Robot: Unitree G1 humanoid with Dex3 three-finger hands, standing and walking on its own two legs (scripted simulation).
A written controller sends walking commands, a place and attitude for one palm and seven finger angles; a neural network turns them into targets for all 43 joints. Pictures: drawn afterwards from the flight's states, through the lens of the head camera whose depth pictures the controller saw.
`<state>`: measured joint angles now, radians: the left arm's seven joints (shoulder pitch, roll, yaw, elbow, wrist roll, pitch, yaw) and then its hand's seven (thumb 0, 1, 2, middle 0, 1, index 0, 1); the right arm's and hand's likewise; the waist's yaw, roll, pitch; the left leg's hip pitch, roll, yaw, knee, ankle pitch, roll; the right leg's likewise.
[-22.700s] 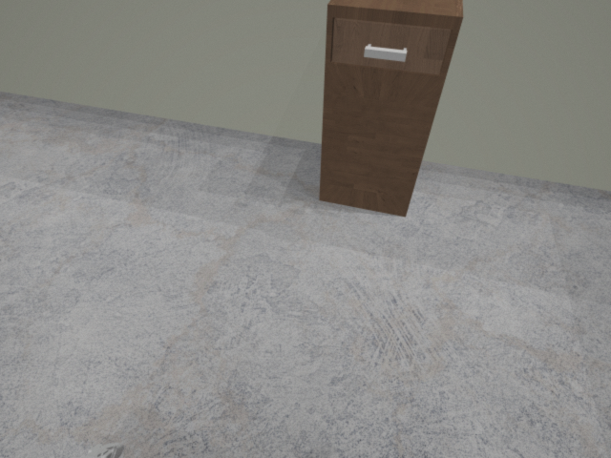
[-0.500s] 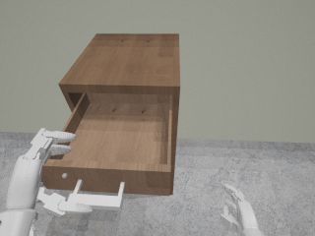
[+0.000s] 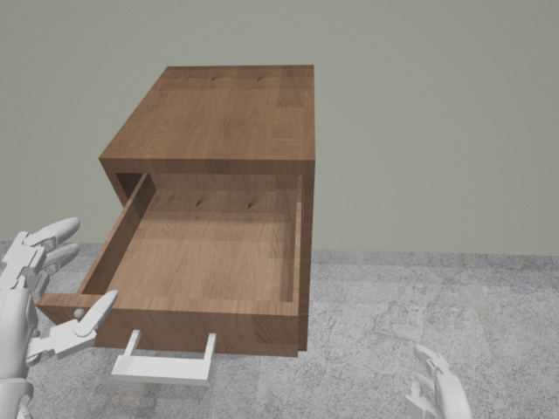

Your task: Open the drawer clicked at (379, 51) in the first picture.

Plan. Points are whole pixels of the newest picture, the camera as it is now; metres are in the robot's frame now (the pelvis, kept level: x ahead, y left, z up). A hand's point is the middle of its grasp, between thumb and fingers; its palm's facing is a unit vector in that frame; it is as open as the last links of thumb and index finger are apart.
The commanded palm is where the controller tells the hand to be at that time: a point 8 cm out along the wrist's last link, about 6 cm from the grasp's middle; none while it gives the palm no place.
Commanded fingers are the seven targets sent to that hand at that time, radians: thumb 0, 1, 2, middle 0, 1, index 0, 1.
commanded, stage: draw the hand back to the body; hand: left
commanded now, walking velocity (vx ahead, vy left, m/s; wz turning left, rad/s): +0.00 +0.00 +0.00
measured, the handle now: (168, 354) +0.21 +0.19 -0.01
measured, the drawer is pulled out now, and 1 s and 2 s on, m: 0.29 0.29 0.29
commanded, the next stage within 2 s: step back with the hand held close in 0.34 s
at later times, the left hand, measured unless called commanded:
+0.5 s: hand (80, 316) +0.18 +0.23 +0.16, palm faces +0.39 -0.82 -0.42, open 7.4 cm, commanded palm +0.12 +0.27 +0.18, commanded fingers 0.00 0.90 0.90 -0.20 -0.30 -0.20 -0.30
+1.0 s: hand (30, 361) +0.13 +0.25 +0.16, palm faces +0.34 -0.80 -0.50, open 7.4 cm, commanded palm +0.06 +0.29 +0.18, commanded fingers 0.00 0.90 0.90 -0.20 -0.30 -0.20 -0.30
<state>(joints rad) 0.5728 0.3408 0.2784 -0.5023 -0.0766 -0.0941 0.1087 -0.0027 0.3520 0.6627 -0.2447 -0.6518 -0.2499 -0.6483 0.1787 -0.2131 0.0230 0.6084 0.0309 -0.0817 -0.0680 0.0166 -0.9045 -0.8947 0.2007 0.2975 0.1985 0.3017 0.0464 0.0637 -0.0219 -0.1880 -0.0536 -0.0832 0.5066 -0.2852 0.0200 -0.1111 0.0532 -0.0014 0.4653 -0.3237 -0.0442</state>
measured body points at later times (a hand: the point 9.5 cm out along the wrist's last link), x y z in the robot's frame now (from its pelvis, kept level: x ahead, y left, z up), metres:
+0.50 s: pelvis +0.00 -0.01 +0.00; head -0.02 -0.04 +0.45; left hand +0.15 +0.27 +0.19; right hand +0.19 -0.22 -0.08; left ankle -0.01 +0.11 -0.74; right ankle -0.05 -0.09 -0.74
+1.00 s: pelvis -0.06 +0.01 -0.01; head -0.02 +0.02 +0.44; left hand +0.11 +0.29 +0.19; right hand +0.14 -0.21 -0.08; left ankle -0.01 +0.10 -0.74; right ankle -0.05 -0.09 -0.74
